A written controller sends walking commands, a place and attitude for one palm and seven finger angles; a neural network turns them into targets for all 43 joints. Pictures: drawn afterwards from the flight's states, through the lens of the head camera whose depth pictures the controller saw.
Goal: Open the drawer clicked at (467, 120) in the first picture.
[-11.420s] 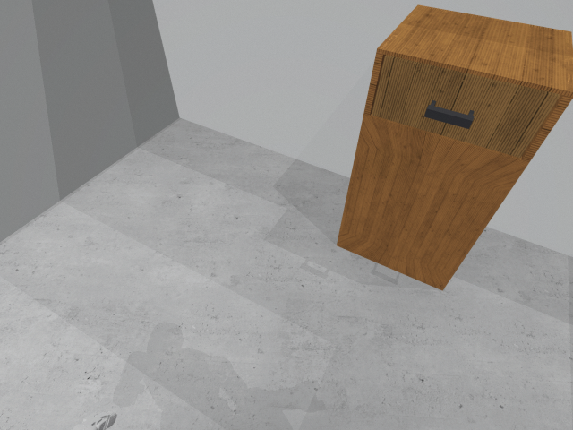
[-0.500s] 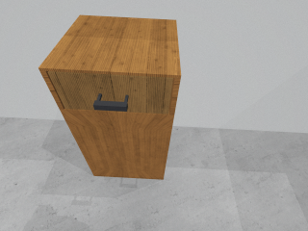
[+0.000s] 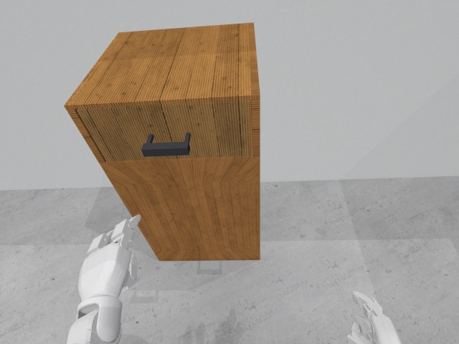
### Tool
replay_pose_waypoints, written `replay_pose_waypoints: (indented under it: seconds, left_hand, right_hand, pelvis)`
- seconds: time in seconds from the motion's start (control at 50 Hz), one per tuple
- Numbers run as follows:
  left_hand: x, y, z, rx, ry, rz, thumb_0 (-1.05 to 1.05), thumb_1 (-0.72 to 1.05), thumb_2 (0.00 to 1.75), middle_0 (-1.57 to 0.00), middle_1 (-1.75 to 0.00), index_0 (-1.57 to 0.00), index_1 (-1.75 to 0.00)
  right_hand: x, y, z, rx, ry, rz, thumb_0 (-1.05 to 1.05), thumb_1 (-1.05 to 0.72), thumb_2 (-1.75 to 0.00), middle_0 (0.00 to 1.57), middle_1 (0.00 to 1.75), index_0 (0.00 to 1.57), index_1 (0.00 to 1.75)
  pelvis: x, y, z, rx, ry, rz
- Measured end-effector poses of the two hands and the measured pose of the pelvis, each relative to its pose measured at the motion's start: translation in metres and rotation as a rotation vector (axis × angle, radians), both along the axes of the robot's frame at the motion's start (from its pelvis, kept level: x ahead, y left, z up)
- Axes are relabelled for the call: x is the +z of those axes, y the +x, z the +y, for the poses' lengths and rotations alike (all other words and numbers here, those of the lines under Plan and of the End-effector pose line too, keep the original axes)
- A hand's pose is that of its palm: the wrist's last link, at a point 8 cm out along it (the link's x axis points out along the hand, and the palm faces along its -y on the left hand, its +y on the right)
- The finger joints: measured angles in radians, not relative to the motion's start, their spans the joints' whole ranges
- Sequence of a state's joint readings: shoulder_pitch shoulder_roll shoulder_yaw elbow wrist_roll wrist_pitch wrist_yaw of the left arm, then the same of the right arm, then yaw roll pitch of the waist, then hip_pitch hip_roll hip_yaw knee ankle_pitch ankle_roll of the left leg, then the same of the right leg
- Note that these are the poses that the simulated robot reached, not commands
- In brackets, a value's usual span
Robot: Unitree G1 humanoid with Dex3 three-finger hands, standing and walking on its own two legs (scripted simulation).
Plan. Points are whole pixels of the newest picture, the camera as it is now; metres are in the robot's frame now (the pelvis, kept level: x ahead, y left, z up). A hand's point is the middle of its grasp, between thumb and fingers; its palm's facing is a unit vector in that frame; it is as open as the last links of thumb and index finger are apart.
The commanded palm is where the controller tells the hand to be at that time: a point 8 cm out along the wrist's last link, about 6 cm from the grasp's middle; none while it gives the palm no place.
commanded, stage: raise the hand with hooked fingers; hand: left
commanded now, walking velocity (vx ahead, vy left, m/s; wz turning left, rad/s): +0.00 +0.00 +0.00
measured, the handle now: (167, 143) +0.58 +0.19 +0.01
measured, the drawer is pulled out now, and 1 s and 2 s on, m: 0.00 0.00 0.00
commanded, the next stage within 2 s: move the hooked fingers above the handle in 1.62 s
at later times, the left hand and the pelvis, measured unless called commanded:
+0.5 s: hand (125, 266) +0.25 +0.20 +0.02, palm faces +0.05 -0.12 -0.99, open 10.7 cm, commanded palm +0.21 +0.21 +0.07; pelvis -0.01 -0.03 -0.01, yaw +0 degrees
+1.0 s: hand (95, 217) +0.31 +0.24 +0.10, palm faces +0.11 -0.09 -0.99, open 13.4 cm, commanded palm +0.27 +0.25 +0.15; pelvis +0.02 +0.01 +0.01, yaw +0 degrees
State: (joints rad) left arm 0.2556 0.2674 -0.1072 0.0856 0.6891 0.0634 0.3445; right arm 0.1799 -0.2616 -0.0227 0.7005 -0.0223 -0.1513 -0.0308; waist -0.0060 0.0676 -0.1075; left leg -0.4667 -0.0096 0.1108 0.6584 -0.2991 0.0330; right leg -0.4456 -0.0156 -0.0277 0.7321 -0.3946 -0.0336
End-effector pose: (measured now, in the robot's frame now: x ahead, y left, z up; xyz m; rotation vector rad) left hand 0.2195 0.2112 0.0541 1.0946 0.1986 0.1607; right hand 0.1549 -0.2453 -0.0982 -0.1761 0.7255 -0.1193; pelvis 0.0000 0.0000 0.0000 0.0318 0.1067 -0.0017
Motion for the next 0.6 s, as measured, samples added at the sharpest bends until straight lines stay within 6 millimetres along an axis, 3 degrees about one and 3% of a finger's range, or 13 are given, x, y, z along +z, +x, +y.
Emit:
replay_pose_waypoints:
  seconds: [0.06, 0.12, 0.18, 0.24, 0.32, 0.4, 0.5, 0.6]
  left_hand:
    - [-0.012, -0.01, -0.027, -0.095, 0.101, -0.019, 0.01, 0.72, 0.81, -0.21, -0.43, -0.21, -0.43]
    - [-0.034, -0.039, -0.039, -0.131, 0.169, 0.021, 0.01, 0.64, 0.78, -0.22, -0.47, -0.22, -0.47]
    - [-0.046, -0.068, -0.031, -0.103, 0.26, 0.061, 0.0, 0.56, 0.75, -0.24, -0.52, -0.23, -0.52]
    - [-0.04, -0.078, -0.011, -0.066, 0.363, 0.038, 0.0, 0.48, 0.72, -0.25, -0.56, -0.25, -0.56]
    - [-0.012, -0.06, 0.008, -0.031, 0.407, -0.063, 0.0, 0.38, 0.68, -0.27, -0.62, -0.27, -0.62]
    - [0.016, -0.024, 0.006, -0.026, 0.389, -0.127, 0.0, 0.29, 0.64, -0.27, -0.68, -0.27, -0.68]
    - [0.023, 0.009, -0.009, -0.083, 0.349, -0.044, 0.0, 0.18, 0.59, -0.27, -0.76, -0.27, -0.76]
    - [0.027, 0.015, -0.008, -0.146, 0.336, 0.0, 0.0, 0.07, 0.54, -0.28, -0.83, -0.28, -0.83]
  right_hand:
    - [0.014, 0.022, -0.005, 0.045, -0.005, -0.026, 0.02, -0.91, -0.89, 0.2, 0.3, 0.2, 0.3]
    - [0.023, 0.039, -0.008, 0.103, -0.033, -0.021, 0.01, -0.91, -0.89, 0.2, 0.3, 0.2, 0.3]
    - [0.025, 0.054, -0.007, 0.151, -0.061, -0.012, 0.01, -0.91, -0.89, 0.2, 0.3, 0.2, 0.3]
    - [0.019, 0.063, -0.002, 0.185, -0.07, -0.009, 0.01, -0.9, -0.89, 0.2, 0.3, 0.2, 0.3]
    - [0.01, 0.064, 0.011, 0.194, -0.036, -0.014, 0.01, -0.9, -0.89, 0.2, 0.3, 0.2, 0.3]
    - [0.002, 0.051, 0.021, 0.173, 0.017, 0.011, 0.01, -0.9, -0.89, 0.2, 0.3, 0.2, 0.3]
    - [-0.002, 0.024, 0.02, 0.112, 0.052, 0.101, 0.01, -0.9, -0.89, 0.21, 0.3, 0.2, 0.3]
    - [-0.003, 0.005, 0.005, 0.051, 0.021, 0.176, 0.01, -0.9, -0.89, 0.21, 0.3, 0.2, 0.3]
  pelvis:
    - [-0.006, -0.009, -0.009, -0.024, 0.013, 0.024]
    - [-0.011, -0.016, -0.019, -0.022, 0.018, 0.029]
    - [-0.015, -0.021, -0.027, -0.007, 0.013, 0.023]
    - [-0.019, -0.024, -0.033, 0.009, 0.003, 0.015]
    - [-0.022, -0.026, -0.036, 0.025, -0.015, -0.003]
    - [-0.017, -0.023, -0.035, 0.031, -0.02, -0.013]
    - [-0.005, -0.013, -0.029, -0.002, -0.007, -0.015]
    - [0.003, -0.002, -0.021, -0.024, -0.004, -0.024]
